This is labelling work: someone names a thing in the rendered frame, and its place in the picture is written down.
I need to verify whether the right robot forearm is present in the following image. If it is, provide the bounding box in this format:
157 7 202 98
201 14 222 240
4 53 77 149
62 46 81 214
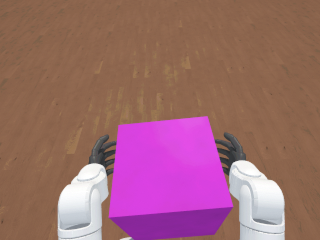
229 160 285 240

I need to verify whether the left robot forearm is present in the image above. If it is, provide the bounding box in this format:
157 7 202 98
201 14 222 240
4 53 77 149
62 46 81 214
57 163 109 240

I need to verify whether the right robot hand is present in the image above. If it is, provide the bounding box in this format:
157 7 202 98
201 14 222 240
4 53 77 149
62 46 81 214
214 132 246 176

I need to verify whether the left robot hand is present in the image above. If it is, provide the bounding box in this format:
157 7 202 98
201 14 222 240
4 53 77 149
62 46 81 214
88 134 117 176

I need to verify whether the carton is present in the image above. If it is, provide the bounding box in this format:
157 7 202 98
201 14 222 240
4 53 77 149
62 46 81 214
109 116 233 240

